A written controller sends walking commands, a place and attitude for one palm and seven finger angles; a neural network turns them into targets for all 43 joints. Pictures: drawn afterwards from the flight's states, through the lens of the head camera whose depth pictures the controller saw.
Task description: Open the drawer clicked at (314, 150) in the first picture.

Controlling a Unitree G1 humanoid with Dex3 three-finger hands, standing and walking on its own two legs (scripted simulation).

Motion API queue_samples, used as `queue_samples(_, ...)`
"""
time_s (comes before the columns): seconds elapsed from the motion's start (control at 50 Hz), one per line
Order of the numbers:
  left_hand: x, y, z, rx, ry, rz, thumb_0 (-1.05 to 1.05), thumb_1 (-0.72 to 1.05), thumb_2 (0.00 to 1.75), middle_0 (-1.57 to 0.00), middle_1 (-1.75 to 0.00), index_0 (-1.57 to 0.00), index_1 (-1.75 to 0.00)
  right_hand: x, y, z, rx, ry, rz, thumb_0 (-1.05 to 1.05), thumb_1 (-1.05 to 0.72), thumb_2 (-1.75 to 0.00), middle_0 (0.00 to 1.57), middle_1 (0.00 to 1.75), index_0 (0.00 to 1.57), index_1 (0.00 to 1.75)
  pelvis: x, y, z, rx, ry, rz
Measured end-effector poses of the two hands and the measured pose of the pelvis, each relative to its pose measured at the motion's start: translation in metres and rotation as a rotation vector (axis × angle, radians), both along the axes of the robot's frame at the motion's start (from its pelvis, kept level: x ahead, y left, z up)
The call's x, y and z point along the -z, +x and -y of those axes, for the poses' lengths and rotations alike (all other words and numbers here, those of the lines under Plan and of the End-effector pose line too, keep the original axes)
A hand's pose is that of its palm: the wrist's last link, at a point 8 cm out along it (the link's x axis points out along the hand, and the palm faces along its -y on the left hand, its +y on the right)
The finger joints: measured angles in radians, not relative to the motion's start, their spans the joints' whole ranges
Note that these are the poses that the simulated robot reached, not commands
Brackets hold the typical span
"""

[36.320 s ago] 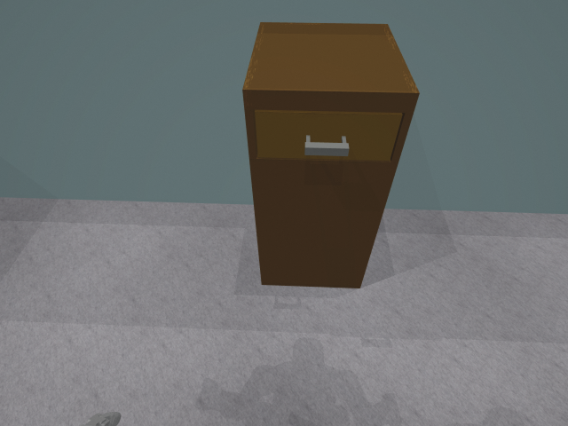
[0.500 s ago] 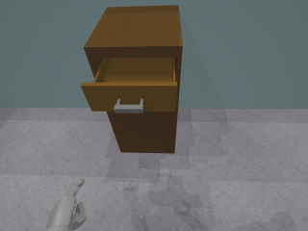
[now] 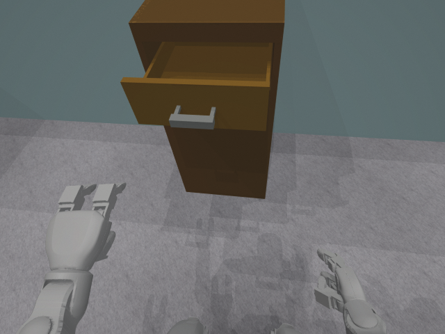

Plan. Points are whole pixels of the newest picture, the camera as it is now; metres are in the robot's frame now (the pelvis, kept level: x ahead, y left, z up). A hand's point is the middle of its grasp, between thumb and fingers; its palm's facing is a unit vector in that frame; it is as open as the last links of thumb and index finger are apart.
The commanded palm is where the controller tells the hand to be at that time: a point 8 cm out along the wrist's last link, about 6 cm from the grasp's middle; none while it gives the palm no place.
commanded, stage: raise the hand with hooked fingers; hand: left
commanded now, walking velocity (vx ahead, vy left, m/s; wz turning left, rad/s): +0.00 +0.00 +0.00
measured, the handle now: (193, 115) +0.58 +0.16 +0.02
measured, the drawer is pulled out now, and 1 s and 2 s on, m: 0.18 0.18 0.18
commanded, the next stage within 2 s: move the hooked fingers above the handle in 1.22 s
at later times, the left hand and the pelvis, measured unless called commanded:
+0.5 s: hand (86, 189) +0.31 +0.27 +0.10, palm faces +0.15 -0.07 -0.99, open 13.0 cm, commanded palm +0.28 +0.27 +0.15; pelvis +0.03 +0.03 +0.04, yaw -2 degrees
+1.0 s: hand (86, 158) +0.35 +0.27 +0.14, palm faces -0.02 -0.08 -1.00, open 13.8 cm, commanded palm +0.32 +0.27 +0.19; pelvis +0.03 +0.04 +0.06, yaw -1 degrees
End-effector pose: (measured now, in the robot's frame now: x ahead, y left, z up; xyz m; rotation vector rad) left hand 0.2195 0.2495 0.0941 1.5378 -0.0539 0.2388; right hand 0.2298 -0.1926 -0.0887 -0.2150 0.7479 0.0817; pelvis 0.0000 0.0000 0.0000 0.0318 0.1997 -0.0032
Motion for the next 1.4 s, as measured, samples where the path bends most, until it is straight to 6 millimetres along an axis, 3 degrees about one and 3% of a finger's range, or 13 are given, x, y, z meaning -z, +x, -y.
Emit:
queue_samples(0.1,-0.012,0.027,-0.001,-0.096,-0.063,-0.141,0.00,0.18,0.59,-0.27,-0.76,-0.27,-0.76,0.003,-0.042,-0.001,0.107,0.057,-0.125,0.01,-0.90,-0.90,0.20,0.30,0.20,0.30,-0.021,0.009,-0.006,0.035,0.008,0.033)
queue_samples(0.24,-0.010,0.020,0.003,0.021,-0.097,-0.273,0.00,0.02,0.52,-0.28,-0.86,-0.28,-0.87,-0.009,-0.071,0.029,0.154,-0.071,-0.205,0.02,-0.90,-0.90,0.20,0.30,0.20,0.30,-0.036,0.020,-0.014,0.040,-0.001,0.063)
queue_samples(0.32,-0.020,0.022,-0.004,0.076,-0.076,-0.181,0.00,-0.07,0.48,-0.29,-0.92,-0.29,-0.93,-0.015,-0.066,0.042,0.157,-0.135,-0.203,0.02,-0.90,-0.90,0.20,0.30,0.20,0.30,-0.036,0.022,-0.019,0.029,-0.010,0.063)
queue_samples(0.4,-0.035,0.037,-0.017,0.057,-0.046,-0.072,0.00,-0.16,0.44,-0.30,-0.98,-0.30,-0.99,-0.020,-0.048,0.041,0.168,-0.134,-0.160,0.02,-0.90,-0.90,0.20,0.30,0.20,0.30,-0.036,0.024,-0.026,0.023,-0.016,0.062)
queue_samples(0.56,-0.063,0.072,-0.023,-0.013,-0.067,-0.074,0.00,-0.34,0.36,-0.31,-1.10,-0.31,-1.11,-0.038,-0.010,0.005,0.164,-0.028,-0.053,0.01,-0.90,-0.90,0.20,0.30,0.19,0.30,-0.044,0.029,-0.037,0.027,-0.020,0.101)
queue_samples(0.68,-0.075,0.086,-0.019,0.032,-0.051,-0.148,0.00,-0.44,0.32,-0.32,-1.16,-0.31,-1.17,-0.049,0.003,-0.022,0.106,0.006,-0.038,0.01,-0.90,-0.90,0.20,0.30,0.20,0.30,-0.051,0.032,-0.039,0.026,-0.020,0.134)
queue_samples(0.78,-0.090,0.094,-0.026,0.050,-0.033,-0.143,0.00,-0.47,0.31,-0.32,-1.19,-0.32,-1.19,-0.049,0.001,-0.028,0.080,0.005,-0.068,0.01,-0.90,-0.90,0.20,0.30,0.20,0.30,-0.055,0.033,-0.038,0.016,-0.025,0.146)
queue_samples(0.9,-0.107,0.105,-0.030,0.054,-0.027,-0.136,0.00,-0.49,0.30,-0.32,-1.20,-0.32,-1.20,-0.040,-0.012,-0.020,0.090,-0.004,-0.127,0.01,-0.90,-0.90,0.20,0.30,0.20,0.30,-0.058,0.033,-0.038,0.010,-0.027,0.148)
queue_samples(1.04,-0.091,0.104,-0.021,0.093,-0.057,-0.221,0.00,-0.49,0.30,-0.32,-1.20,-0.31,-1.20,-0.036,-0.033,0.001,0.132,-0.028,-0.176,0.01,-0.90,-0.90,0.20,0.30,0.20,0.30,-0.059,0.032,-0.036,0.021,-0.025,0.139)
queue_samples(1.16,-0.091,0.093,-0.010,0.158,-0.054,-0.161,0.00,-0.49,0.30,-0.32,-1.20,-0.32,-1.20,-0.035,-0.044,0.015,0.152,-0.056,-0.192,0.01,-0.90,-0.90,0.20,0.30,0.20,0.30,-0.059,0.030,-0.032,0.021,-0.023,0.136)
queue_samples(1.3,-0.094,0.095,-0.017,0.077,-0.037,-0.117,0.00,-0.49,0.30,-0.32,-1.20,-0.32,-1.20,-0.034,-0.043,0.017,0.163,-0.032,-0.178,0.01,-0.90,-0.90,0.20,0.30,0.20,0.30,-0.059,0.024,-0.027,0.022,-0.020,0.137)
queue_samples(1.4,-0.092,0.096,-0.011,0.067,-0.044,-0.156,0.00,-0.49,0.30,-0.32,-1.20,-0.32,-1.20,-0.037,-0.037,0.013,0.160,-0.015,-0.144,0.01,-0.90,-0.90,0.20,0.30,0.20,0.30,-0.059,0.023,-0.026,0.020,-0.018,0.145)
